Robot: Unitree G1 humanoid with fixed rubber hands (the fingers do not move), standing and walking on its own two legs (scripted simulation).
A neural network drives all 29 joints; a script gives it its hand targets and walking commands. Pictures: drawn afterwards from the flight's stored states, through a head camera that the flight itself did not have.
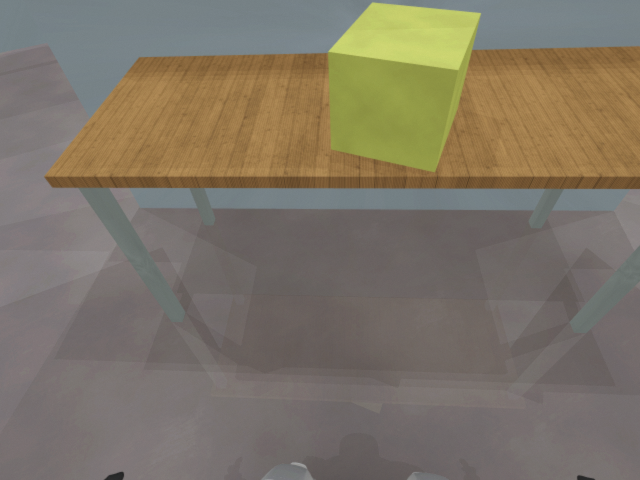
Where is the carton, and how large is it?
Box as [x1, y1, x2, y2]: [328, 2, 480, 171]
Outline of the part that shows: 372,2 328,51 331,149 434,171 457,108 480,13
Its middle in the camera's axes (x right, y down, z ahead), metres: +0.17 -0.32 +0.81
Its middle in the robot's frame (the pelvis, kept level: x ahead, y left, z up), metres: +0.84 -0.11 +0.06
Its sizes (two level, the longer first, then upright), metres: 0.253 0.228 0.212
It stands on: a table, 0.70 m high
